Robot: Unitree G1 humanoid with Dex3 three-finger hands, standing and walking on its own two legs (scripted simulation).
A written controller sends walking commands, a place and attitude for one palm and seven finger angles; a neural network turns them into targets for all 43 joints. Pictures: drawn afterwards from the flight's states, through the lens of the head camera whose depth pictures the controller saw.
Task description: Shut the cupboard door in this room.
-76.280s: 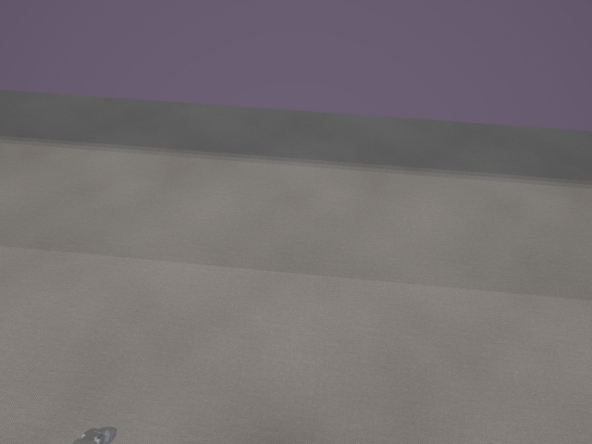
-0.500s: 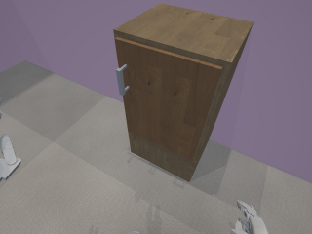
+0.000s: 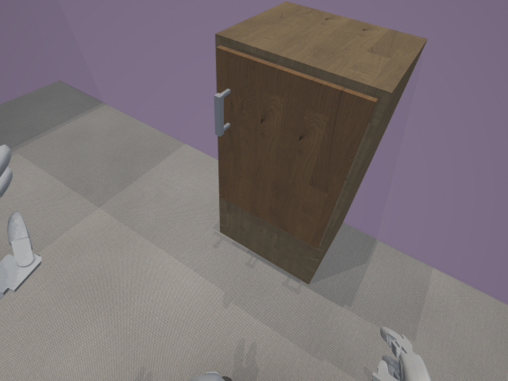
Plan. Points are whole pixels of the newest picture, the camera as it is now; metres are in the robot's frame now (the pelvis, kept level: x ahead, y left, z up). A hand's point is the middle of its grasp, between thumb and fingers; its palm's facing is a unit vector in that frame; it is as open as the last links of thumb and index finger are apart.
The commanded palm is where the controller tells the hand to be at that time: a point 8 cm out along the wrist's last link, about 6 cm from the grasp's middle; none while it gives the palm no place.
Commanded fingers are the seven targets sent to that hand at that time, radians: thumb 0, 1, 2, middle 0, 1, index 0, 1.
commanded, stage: step back with the hand held close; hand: left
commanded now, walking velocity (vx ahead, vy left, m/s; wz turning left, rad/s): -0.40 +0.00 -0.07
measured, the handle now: (223, 112) +0.82 +0.16 -0.03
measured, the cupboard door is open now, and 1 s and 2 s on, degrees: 1 1 1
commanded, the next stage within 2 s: stop stepping back and stand still in 0.18 s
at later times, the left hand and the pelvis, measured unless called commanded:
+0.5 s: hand out of the picture +0.11 +0.32 +0.18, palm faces +0.39 -0.84 -0.36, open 7.4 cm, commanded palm +0.03 +0.35 +0.19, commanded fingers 0.00 0.90 0.90 -0.20 -0.30 -0.20 -0.30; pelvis -0.13 +0.06 +0.01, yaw -4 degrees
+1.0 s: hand out of the picture +0.06 +0.34 +0.18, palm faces +0.30 -0.84 -0.45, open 7.4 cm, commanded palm +0.00 +0.39 +0.19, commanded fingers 0.00 0.90 0.90 -0.20 -0.30 -0.20 -0.30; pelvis -0.18 +0.11 +0.01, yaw -7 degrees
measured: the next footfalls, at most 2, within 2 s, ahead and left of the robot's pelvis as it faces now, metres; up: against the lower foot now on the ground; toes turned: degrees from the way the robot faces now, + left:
right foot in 0.22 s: -0.05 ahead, -0.12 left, +0.00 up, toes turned -1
left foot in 0.36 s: +0.06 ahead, +0.10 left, +0.00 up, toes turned +0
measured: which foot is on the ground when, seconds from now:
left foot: down 0.00-0.24, up 0.26-0.34, down 0.36-0.60, up 0.62-0.80, down 0.82-1.00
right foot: down 0.00-0.06, up 0.08-0.20, down 0.22-0.36, up 0.38-0.62, down 0.64-1.00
